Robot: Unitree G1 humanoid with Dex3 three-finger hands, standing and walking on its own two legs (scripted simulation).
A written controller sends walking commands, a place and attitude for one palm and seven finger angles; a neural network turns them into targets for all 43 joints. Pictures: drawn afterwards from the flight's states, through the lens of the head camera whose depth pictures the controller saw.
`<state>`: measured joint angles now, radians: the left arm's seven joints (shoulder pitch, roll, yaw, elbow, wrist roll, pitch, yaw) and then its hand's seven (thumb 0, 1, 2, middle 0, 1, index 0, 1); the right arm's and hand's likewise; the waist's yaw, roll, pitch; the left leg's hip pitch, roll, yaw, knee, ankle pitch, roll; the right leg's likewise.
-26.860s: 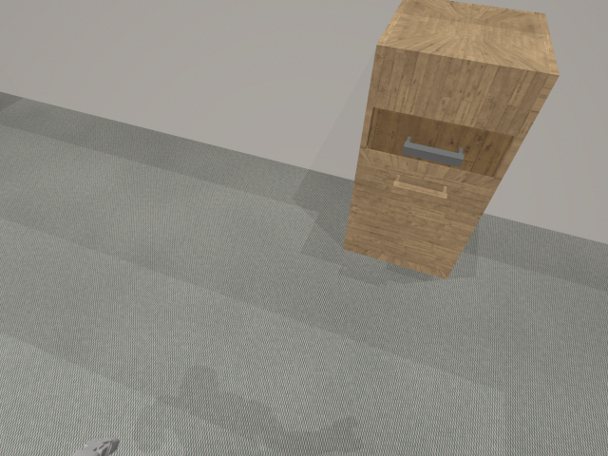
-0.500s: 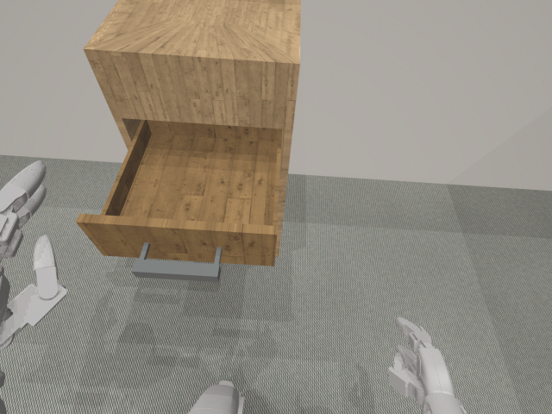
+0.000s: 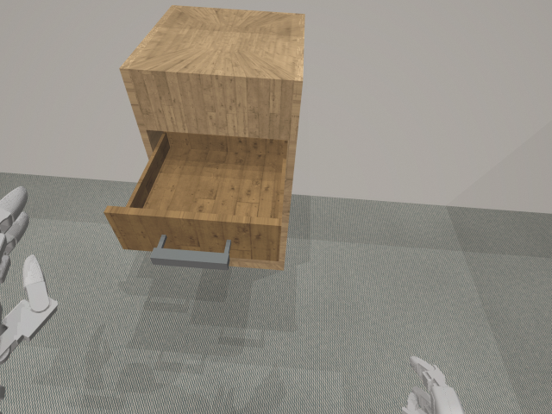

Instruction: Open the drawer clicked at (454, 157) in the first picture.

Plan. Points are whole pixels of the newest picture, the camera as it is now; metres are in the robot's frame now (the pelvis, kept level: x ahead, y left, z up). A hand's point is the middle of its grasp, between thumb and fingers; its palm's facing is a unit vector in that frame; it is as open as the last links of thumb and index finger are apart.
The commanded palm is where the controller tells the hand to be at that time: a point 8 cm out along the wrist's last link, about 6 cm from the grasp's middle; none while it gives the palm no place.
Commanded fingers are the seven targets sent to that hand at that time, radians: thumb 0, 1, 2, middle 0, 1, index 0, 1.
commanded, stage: stop stepping back and stand still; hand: left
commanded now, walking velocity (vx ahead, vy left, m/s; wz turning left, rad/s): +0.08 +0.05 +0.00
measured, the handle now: (193, 250) +0.47 +0.21 -0.16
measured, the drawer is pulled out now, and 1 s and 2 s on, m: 0.30 0.30 0.30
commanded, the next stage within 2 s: let the arm hang, fingers relaxed in 0.20 s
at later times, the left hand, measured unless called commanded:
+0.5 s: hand (143, 399) +0.17 +0.21 -0.11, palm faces +0.08 -0.95 -0.30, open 7.4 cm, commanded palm none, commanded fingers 0.00 0.90 0.90 -0.20 -0.30 -0.20 -0.30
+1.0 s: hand out of the picture -0.04 +0.16 -0.16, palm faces +0.05 -0.97 -0.22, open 7.3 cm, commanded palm none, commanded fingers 0.00 0.90 0.90 -0.20 -0.30 -0.20 -0.30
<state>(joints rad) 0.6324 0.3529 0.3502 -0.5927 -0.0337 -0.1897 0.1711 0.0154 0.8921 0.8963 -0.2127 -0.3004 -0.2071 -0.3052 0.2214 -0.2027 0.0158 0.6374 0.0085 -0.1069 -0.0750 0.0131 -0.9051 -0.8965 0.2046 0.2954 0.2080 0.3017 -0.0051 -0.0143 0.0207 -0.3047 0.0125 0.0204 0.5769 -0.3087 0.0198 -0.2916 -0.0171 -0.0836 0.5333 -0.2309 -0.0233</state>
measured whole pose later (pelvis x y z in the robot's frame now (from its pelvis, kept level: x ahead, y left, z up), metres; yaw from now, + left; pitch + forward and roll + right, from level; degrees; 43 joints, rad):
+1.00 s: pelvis +0.01 -0.02 +0.01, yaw +1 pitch -2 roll +0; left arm 0.35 0.14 0.00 1.15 0.01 0.02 0.03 0.01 0.92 0.90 -0.20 -0.30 -0.19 -0.30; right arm 0.35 -0.13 0.01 1.11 -0.01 0.01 -0.03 0.00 -0.92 -0.90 0.20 0.29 0.20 0.30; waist 0.01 0.03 0.08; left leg -0.20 0.02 0.00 0.44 -0.20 -0.02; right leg -0.20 0.00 -0.09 0.44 -0.21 -0.04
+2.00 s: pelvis +0.03 -0.04 +0.01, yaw +1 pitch -2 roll +0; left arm 0.29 0.10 0.01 1.12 0.01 0.00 0.04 0.01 0.91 0.90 -0.20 -0.30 -0.20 -0.30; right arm 0.34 -0.09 0.00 1.11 -0.01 0.00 -0.05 0.00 -0.91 -0.90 0.20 0.29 0.20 0.30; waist 0.00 0.02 0.08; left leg -0.18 0.06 -0.01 0.43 -0.22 -0.05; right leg -0.17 0.04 -0.11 0.42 -0.22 -0.07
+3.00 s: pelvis +0.03 -0.03 +0.01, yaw +0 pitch -2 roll +0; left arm 0.31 0.11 0.01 1.11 0.01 -0.01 0.04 0.01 0.91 0.90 -0.20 -0.30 -0.19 -0.30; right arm 0.35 -0.09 0.01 1.12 -0.01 0.00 -0.05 0.00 -0.91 -0.90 0.20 0.29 0.20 0.30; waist 0.00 0.02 0.08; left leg -0.17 0.05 0.00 0.42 -0.22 -0.04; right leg -0.17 0.02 -0.10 0.42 -0.22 -0.06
